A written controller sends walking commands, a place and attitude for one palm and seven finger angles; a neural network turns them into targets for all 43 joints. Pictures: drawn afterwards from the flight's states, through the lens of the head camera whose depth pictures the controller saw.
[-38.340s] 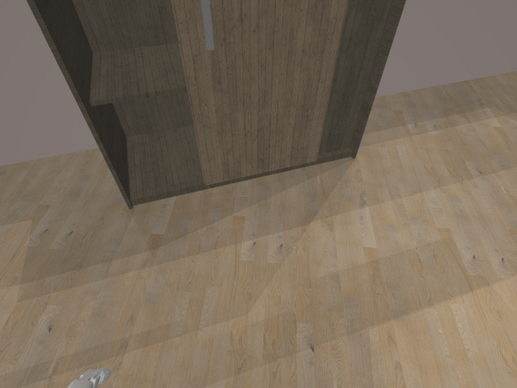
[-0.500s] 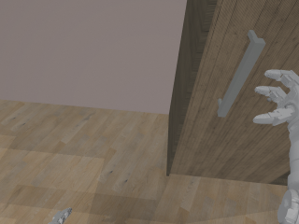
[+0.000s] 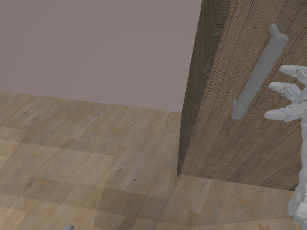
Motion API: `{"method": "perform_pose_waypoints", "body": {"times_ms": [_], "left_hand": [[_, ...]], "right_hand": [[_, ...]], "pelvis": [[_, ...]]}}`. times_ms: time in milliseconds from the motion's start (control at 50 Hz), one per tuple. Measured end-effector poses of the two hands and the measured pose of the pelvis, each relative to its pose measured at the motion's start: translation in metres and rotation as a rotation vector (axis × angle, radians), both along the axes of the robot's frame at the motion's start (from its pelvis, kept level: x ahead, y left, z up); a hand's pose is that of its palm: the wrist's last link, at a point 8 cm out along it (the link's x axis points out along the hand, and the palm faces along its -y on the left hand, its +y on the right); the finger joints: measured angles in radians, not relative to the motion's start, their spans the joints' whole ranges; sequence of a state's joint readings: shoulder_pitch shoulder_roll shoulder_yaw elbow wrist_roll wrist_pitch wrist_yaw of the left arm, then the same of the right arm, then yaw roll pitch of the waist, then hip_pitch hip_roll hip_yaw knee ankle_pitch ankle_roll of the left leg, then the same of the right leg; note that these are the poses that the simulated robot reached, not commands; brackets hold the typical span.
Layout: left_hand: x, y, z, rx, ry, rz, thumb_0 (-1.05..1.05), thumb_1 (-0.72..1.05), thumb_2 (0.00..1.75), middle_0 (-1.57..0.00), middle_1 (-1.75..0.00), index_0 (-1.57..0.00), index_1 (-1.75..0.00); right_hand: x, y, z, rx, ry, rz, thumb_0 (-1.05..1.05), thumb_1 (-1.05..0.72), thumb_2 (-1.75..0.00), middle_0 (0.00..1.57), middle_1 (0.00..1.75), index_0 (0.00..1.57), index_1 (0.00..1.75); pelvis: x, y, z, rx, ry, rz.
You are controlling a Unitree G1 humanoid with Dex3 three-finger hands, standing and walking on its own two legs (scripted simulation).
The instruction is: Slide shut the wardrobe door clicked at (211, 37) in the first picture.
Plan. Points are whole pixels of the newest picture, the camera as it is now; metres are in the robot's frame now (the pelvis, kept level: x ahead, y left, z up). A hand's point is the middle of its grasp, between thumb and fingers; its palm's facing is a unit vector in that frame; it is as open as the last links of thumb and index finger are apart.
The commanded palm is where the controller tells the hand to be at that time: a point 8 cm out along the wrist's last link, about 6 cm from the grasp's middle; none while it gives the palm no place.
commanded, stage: move the hooked fingers beside the handle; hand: right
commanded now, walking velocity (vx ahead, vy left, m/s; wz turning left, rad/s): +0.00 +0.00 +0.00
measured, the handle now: (251, 79) +0.50 -0.18 +0.14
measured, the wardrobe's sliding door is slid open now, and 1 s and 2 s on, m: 0.00 0.00 0.00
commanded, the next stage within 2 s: feel for the door with the fingertips in 0.52 s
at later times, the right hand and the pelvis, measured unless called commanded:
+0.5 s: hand (283, 96) +0.44 -0.24 +0.14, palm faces +0.05 +1.00 -0.01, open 14.0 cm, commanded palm +0.41 -0.29 +0.15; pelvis +0.01 +0.00 +0.00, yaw +0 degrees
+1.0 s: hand (263, 93) +0.44 -0.20 +0.14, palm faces +0.02 +1.00 +0.00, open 14.0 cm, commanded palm +0.41 -0.25 +0.15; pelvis +0.00 +0.01 +0.00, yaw -1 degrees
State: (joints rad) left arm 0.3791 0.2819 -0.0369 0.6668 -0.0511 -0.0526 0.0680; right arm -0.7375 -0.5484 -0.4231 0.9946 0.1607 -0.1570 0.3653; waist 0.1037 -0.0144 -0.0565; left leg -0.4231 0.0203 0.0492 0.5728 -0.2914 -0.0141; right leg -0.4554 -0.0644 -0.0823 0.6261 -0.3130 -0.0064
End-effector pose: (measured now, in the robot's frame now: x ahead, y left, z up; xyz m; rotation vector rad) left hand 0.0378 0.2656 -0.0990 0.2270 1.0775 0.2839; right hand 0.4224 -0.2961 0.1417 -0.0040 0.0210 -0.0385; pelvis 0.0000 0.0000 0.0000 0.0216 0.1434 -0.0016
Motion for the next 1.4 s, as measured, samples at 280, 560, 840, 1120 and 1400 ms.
{"method": "perform_pose_waypoints", "body": {"times_ms": [280, 560, 840, 1120, 1400], "left_hand": [[0.018, -0.004, -0.001, -0.001, -0.017, -0.029, 0.01, 0.9, 0.9, -0.2, -0.3, -0.2, -0.3], [0.029, 0.0, 0.001, -0.008, -0.046, -0.035, 0.01, 0.9, 0.9, -0.2, -0.3, -0.2, -0.3], [0.033, 0.003, 0.001, -0.011, -0.063, -0.043, 0.01, 0.9, 0.9, -0.2, -0.3, -0.2, -0.3], [0.024, 0.001, -0.003, -0.037, -0.058, -0.021, 0.01, 0.9, 0.9, -0.2, -0.3, -0.2, -0.3], [0.001, 0.011, -0.005, -0.011, 0.007, -0.004, 0.01, 0.9, 0.9, -0.2, -0.3, -0.2, -0.3]], "right_hand": [[0.003, 0.008, 0.001, 0.001, -0.012, 0.013, -0.01, 0.5, -0.3, 0.3, 1.2, 0.29, 1.2], [-0.008, 0.001, 0.004, -0.009, -0.021, -0.007, -0.01, 0.5, -0.3, 0.3, 1.2, 0.29, 1.2], [-0.006, 0.028, 0.0, 0.009, -0.014, 0.015, -0.01, 0.5, -0.3, 0.3, 1.2, 0.29, 1.2], [0.0, 0.048, 0.001, 0.004, -0.009, -0.006, -0.01, 0.5, -0.3, 0.3, 1.2, 0.3, 1.2], [0.009, 0.038, 0.005, -0.002, -0.012, -0.002, -0.01, 0.5, -0.3, 0.31, 1.21, 0.31, 1.21]], "pelvis": [[0.003, -0.002, -0.001, 0.003, 0.004, -0.011], [0.006, 0.003, 0.0, 0.002, -0.009, -0.012], [0.002, 0.006, 0.0, -0.001, -0.017, -0.016], [0.001, 0.01, 0.001, -0.006, -0.027, -0.006], [-0.002, 0.011, 0.0, -0.004, -0.009, -0.009]]}}
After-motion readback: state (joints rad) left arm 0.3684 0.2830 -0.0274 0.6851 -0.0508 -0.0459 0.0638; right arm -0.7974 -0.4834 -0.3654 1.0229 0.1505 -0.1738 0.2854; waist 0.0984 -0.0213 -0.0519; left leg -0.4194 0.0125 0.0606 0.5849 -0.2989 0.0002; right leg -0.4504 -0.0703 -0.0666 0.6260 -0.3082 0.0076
